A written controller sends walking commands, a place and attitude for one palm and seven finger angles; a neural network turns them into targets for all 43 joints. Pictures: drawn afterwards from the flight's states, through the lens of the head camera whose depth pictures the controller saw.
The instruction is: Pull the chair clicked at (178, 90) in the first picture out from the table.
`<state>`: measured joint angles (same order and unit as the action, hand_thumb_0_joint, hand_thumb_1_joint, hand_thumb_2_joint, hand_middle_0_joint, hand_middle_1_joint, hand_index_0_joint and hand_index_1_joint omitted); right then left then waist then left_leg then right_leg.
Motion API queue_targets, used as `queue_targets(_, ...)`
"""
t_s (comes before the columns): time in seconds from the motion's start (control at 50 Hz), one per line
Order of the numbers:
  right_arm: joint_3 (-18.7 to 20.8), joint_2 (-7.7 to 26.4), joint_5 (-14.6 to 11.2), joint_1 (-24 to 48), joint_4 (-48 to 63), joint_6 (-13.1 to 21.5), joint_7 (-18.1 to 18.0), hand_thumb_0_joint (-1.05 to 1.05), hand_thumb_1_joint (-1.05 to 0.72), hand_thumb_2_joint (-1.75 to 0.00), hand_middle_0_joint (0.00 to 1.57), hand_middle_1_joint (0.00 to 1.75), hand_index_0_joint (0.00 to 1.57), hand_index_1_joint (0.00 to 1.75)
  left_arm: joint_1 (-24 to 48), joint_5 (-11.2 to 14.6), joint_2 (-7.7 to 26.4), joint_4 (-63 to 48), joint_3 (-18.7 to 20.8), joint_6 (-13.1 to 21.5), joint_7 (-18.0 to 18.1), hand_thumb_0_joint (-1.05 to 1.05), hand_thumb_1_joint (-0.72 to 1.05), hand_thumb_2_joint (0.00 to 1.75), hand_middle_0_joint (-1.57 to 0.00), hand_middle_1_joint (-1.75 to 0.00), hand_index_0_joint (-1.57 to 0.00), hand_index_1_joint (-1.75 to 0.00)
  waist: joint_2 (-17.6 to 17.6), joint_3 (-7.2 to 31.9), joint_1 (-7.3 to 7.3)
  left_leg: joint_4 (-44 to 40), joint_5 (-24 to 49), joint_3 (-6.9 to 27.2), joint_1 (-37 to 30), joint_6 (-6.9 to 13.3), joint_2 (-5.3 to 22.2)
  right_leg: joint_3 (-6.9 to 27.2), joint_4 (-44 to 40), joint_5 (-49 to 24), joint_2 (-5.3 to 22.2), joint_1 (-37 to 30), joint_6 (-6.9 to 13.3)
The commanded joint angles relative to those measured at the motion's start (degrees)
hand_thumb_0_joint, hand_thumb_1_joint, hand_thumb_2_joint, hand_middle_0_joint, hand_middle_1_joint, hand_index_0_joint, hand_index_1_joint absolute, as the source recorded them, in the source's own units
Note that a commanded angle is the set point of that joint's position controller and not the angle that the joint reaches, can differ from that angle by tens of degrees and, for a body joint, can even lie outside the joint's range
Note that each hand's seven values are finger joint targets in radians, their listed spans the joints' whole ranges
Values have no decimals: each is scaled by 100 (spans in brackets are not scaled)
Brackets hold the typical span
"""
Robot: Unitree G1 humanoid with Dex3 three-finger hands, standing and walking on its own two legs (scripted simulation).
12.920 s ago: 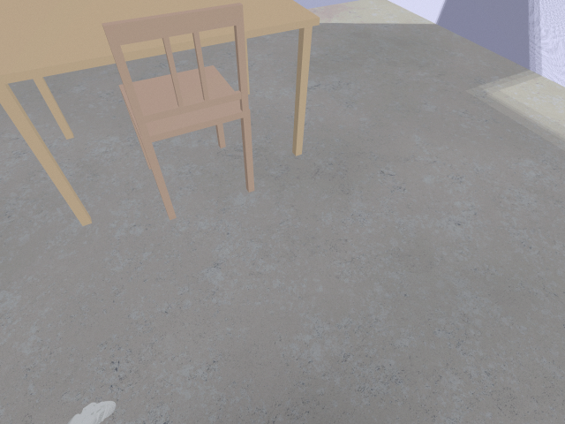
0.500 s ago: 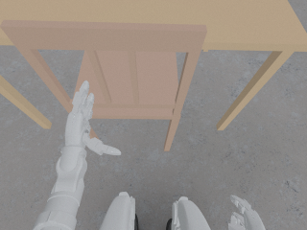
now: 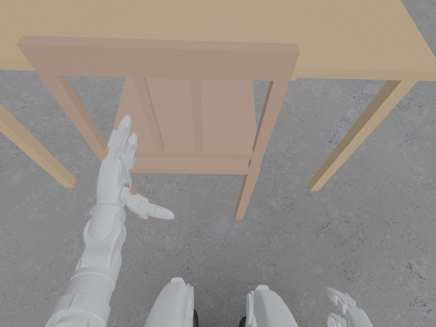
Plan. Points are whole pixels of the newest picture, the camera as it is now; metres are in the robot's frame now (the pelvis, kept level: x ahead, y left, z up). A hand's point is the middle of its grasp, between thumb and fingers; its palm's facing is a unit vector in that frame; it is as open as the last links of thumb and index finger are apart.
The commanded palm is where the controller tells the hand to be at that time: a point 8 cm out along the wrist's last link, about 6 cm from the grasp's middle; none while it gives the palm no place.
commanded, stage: aim the fingers beside a spindle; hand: left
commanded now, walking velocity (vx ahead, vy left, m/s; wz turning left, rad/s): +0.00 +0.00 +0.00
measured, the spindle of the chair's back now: (151, 118) +0.52 +0.15 +0.01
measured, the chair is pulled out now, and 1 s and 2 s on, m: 0.00 0.00 0.00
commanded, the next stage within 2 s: push the fingers through the gap in 1.64 s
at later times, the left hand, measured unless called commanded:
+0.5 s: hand (150, 181) +0.37 +0.13 +0.02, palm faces +0.00 -1.00 -0.01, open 16.9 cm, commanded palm +0.35 +0.18 +0.02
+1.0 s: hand (150, 175) +0.38 +0.14 +0.02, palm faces +0.01 -1.00 -0.05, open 16.9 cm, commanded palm +0.35 +0.18 +0.01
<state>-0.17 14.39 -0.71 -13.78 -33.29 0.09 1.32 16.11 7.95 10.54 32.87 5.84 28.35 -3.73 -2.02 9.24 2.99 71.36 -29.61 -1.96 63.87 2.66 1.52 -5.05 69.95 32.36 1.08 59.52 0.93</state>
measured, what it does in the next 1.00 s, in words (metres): stands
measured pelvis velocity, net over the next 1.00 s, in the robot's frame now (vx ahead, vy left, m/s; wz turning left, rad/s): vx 0.00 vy -0.01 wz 0.01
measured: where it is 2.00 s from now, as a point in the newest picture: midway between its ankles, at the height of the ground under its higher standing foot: outside the picture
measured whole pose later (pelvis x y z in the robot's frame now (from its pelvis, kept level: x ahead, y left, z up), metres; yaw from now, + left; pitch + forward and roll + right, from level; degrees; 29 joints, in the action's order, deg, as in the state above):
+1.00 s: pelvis +0.00 -0.01 +0.00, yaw +0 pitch +22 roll -2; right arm -0.5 14.1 -0.7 -12.8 -33.0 -0.8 1.3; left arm 18.2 7.5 11.7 34.7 6.5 27.6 -3.0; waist -1.9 9.1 3.2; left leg 71.9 -29.6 -1.3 64.5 1.9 1.7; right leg -5.6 70.8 32.7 0.8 60.1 1.7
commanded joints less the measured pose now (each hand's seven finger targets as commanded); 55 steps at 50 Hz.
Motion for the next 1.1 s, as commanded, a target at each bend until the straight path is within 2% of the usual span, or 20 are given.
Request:
queue_targets(0.0, 336, 848, 20, -147, 672, 192, -50, 0, -90, -90, 20, 30, 20, 30, 1408, -5, 484, -997, 136, 307, -12, 0, -50, 30, -6, -8, -6, -8, 135, 1950, 164, -855, 1243, 487, -1665, -114, -98, 222, -922, -1295, -165, -607, 79)
queue_targets(0.08, 363, 798, 91, -145, 715, 263, -56, 0, -90, -90, 20, 30, 20, 30, 1836, -63, 812, -2361, 251, 735, 237, 0, -50, 30, -6, -8, -6, -8, -684, 3003, 45, -815, 2224, 642, -2863, -235, -10, 204, -711, -1759, -171, -504, 111)
queue_targets(0.14, 338, 764, 115, -137, 636, 262, -37, 0, -90, -90, 20, 30, 20, 30, 1544, -135, 634, -2031, 136, 684, 368, 0, -50, 30, -6, -8, -6, -8, -367, 2683, 134, -822, 2124, 642, -2648, -216, 5, 172, -762, -1734, -194, -527, 81)
queue_targets(0.16, 341, 794, 110, -163, 623, 243, -48, 0, -90, -90, 20, 30, 20, 30, 1373, -169, 768, -1771, 286, 607, 383, 0, -50, 30, -6, -8, -6, -8, -180, 2587, 137, -810, 2071, 630, -2429, -192, -4, 172, -752, -1755, -201, -598, 76)
queue_targets(0.2, 308, 798, 78, -149, 573, 159, -29, 0, -90, -90, 20, 30, 20, 30, 1242, -216, 483, -942, 82, 346, 301, 0, -50, 30, -6, -8, -6, -8, 190, 1956, 268, -834, 1548, 547, -1830, -150, -43, 174, -858, -1548, -199, -575, 48)
queue_targets(0.26, 299, 854, 15, -136, 635, 83, -33, 0, -90, -90, 20, 30, 20, 30, 1012, -143, 371, -236, 116, 55, 103, 0, -50, 30, -6, -8, -6, -8, 433, 1614, 232, -878, 1090, 476, -1402, -114, -104, 197, -974, -1252, -204, -595, 63)
queue_targets(0.34, 314, 817, 21, -74, 792, 127, -55, 0, -90, -90, 20, 30, 20, 30, 1381, 80, 477, -1207, 147, 263, -59, 0, -50, 30, -6, -8, -6, -8, 35, 2430, 103, -798, 1543, 436, -1850, -122, -102, 274, -899, -1641, -168, -860, 75)
queue_targets(0.38, 328, 794, 42, -89, 813, 193, -73, 0, -90, -90, 20, 30, 20, 30, 1647, 99, 716, -2066, 237, 535, -1, 0, -50, 30, -6, -8, -6, -8, -454, 2938, 31, -787, 2022, 515, -2449, -170, -60, 266, -797, -1867, -176, -826, 95)
queue_targets(0.42, 326, 755, 67, -118, 741, 248, -79, 0, -90, -90, 20, 30, 20, 30, 1781, 41, 698, -2469, 117, 707, 127, 0, -50, 30, -6, -8, -6, -8, -632, 2993, 93, -803, 2300, 590, -2826, -207, -8, 230, -783, -1919, -191, -676, 94)
queue_targets(0.46, 331, 774, 94, -174, 667, 274, -74, 0, -90, -90, 20, 30, 20, 30, 1549, -53, 751, -2358, 136, 694, 254, 0, -50, 30, -6, -8, -6, -8, -476, 2813, 137, -813, 2322, 653, -2763, -207, 14, 180, -770, -1854, -211, -594, 90)
queue_targets(0.54, 324, 806, 66, -162, 552, 162, -36, 0, -90, -90, 20, 30, 20, 30, 1000, -181, 290, -950, -106, 296, 240, 0, -50, 30, -6, -8, -6, -8, 297, 1780, 291, -858, 1467, 563, -1786, -151, -33, 148, -907, -1468, -204, -513, 47)
queue_targets(0.6, 305, 846, 12, -106, 631, 79, -11, 0, -90, -90, 20, 30, 20, 30, 942, -157, 209, -403, -88, 54, 120, 0, -50, 30, -6, -8, -6, -8, 368, 1537, 234, -894, 1123, 477, -1437, -125, -103, 168, -968, -1260, -187, -544, 71)
queue_targets(0.64, 320, 837, 18, -90, 710, 79, -25, 0, -90, -90, 20, 30, 20, 30, 1229, -97, 298, -732, -18, 119, 92, 0, -50, 30, -6, -8, -6, -8, 280, 1867, 182, -838, 1165, 443, -1511, -112, -122, 235, -951, -1311, -172, -659, 73)
queue_targets(0.68, 330, 809, 46, -74, 807, 111, -31, 0, -90, -90, 20, 30, 20, 30, 1380, -56, 574, -1451, 180, 338, 148, 0, -50, 30, -6, -8, -6, -8, -170, 2456, 35, -805, 1578, 461, -1934, -144, -108, 270, -832, -1594, -164, -773, 99)
queue_targets(0.74, 328, 732, 89, -87, 792, 192, -53, 0, -90, -90, 20, 30, 20, 30, 1690, -59, 811, -2405, 282, 698, 329, 0, -50, 30, -6, -8, -6, -8, -498, 3037, -3, -777, 2156, 507, -2546, -182, -64, 300, -768, -1972, -181, -932, 96)
queue_targets(0.82, 306, 730, 103, -111, 609, 190, -70, 0, -90, -90, 20, 30, 20, 30, 1445, -178, 796, -1733, 304, 638, 419, 0, -50, 30, -6, -8, -6, -8, -47, 2430, 171, -741, 1799, 482, -2005, -133, -56, 299, -829, -1839, -197, -901, 39)
queue_targets(0.92, 289, 824, 0, -132, 599, 86, -39, 0, -90, -90, 20, 30, 20, 30, 971, -112, 268, -281, -62, 50, -2, 0, -50, 30, -6, -8, -6, -8, 430, 1599, 296, -790, 1071, 361, -1255, -100, -128, 318, -1066, -1418, -188, -799, 33)
queue_targets(0.96, 307, 826, -21, -124, 677, 106, -55, 0, -90, -90, 20, 30, 20, 30, 1104, 24, 279, -493, -47, 38, -151, 0, -50, 30, -6, -8, -6, -8, 326, 1763, 251, -768, 1171, 354, -1323, -83, -141, 336, -1058, -1500, -178, -887, 56)
queue_targets(1.04, 348, 742, 19, -84, 838, 220, -72, 0, -90, -90, 20, 30, 20, 30, 1272, 162, 630, -2120, 157, 478, -89, 0, -50, 30, -6, -8, -6, -8, -345, 2912, -16, -777, 2070, 388, -2231, -128, -110, 368, -881, -2193, -159, -1257, 82)
queue_targets(1.08, 334, 725, 55, -115, 778, 256, -84, 0, -90, -90, 20, 30, 20, 30, 1343, 120, 873, -2543, 305, 647, 110, 0, -50, 30, -6, -8, -6, -8, -437, 2991, 17, -774, 2257, 439, -2479, -135, -80, 346, -860, -2231, -179, -1174, 66)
